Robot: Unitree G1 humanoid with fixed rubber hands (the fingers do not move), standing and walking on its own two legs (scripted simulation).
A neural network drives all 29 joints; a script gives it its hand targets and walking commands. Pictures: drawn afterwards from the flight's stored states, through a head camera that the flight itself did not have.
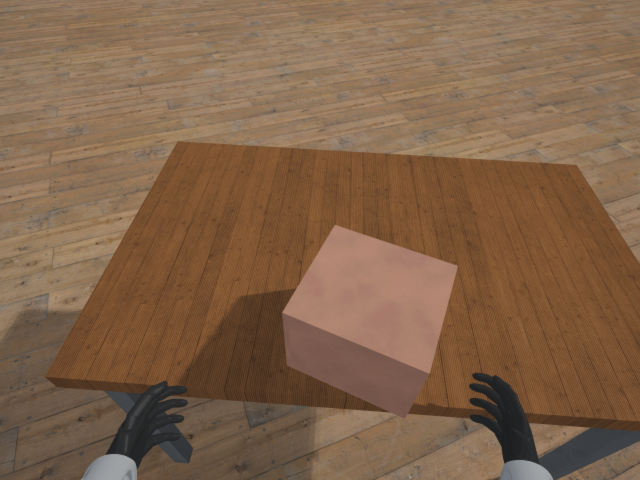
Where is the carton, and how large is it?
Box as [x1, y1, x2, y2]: [282, 225, 457, 418]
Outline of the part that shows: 335,225 282,312 287,365 404,418 429,373 457,266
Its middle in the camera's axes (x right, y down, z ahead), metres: +0.07 +0.13 +0.60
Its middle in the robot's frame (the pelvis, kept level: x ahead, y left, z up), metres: +0.35 -0.04 -0.05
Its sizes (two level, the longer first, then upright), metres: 0.197 0.180 0.159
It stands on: a table, 0.65 m high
